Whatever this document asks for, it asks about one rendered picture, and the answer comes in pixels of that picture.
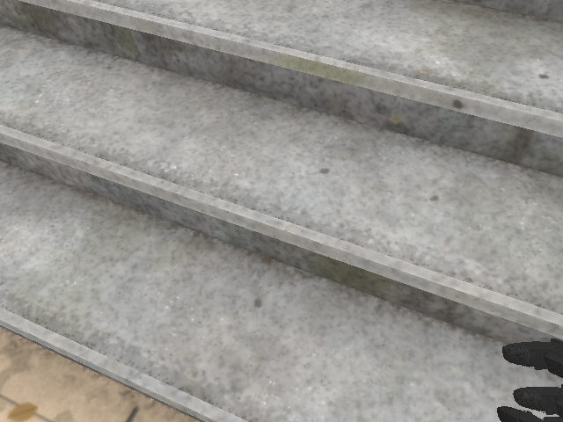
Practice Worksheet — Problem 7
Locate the robot right hand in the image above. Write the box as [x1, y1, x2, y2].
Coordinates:
[497, 338, 563, 422]

